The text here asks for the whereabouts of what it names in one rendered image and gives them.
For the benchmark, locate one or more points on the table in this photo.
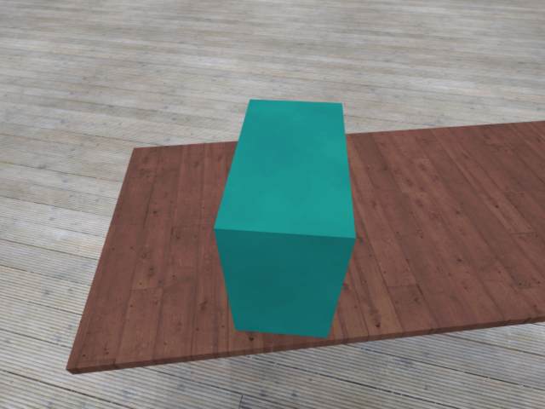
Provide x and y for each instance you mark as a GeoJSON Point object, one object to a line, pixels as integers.
{"type": "Point", "coordinates": [450, 236]}

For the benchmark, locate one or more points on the carton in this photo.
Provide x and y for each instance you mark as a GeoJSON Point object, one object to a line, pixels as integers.
{"type": "Point", "coordinates": [285, 228]}

